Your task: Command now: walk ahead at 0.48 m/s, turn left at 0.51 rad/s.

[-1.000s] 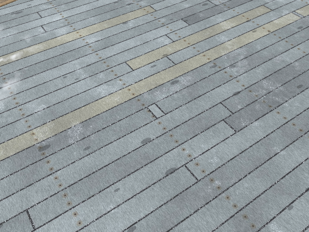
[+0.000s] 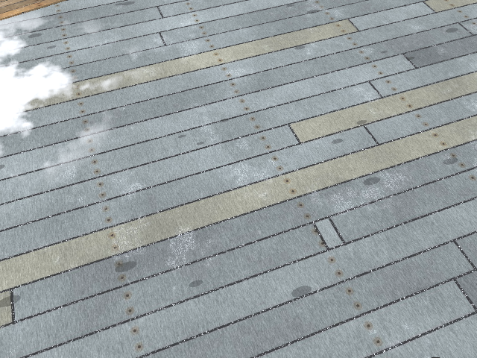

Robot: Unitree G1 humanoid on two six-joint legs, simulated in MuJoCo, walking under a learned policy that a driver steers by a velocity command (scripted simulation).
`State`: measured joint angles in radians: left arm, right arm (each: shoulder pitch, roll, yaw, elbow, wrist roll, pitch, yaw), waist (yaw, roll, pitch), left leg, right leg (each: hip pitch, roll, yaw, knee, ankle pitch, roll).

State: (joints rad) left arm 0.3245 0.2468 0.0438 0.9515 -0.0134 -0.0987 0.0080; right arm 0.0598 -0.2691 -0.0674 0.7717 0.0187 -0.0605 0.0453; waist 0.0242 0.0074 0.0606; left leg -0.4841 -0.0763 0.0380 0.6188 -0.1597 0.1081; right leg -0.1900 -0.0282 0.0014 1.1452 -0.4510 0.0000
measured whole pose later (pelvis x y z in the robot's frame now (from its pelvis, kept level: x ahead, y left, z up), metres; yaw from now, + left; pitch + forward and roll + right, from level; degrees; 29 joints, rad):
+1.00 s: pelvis +0.52 +0.12 +0.00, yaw +34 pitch +2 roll -1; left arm 0.32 0.30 0.05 0.88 -0.02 -0.08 -0.01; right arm 0.10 -0.28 -0.06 0.60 0.01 -0.04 0.04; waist 0.05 0.01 0.06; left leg -0.49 -0.03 0.04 0.63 -0.18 0.08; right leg -0.18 -0.07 -0.06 1.03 -0.51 0.01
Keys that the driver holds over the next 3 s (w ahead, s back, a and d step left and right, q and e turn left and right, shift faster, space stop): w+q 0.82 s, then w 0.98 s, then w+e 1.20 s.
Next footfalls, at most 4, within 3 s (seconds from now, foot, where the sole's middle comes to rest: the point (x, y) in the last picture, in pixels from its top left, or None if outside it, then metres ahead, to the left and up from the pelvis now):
0.42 right None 0.44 -0.11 -0.75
0.92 left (164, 304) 0.59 0.26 -0.75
1.46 right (182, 193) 0.97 0.25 -0.75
1.98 left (80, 170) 1.06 0.61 -0.75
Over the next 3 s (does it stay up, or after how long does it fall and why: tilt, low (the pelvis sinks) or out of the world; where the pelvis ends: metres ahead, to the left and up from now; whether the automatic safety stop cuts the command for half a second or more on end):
stays up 1.52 0.60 0.01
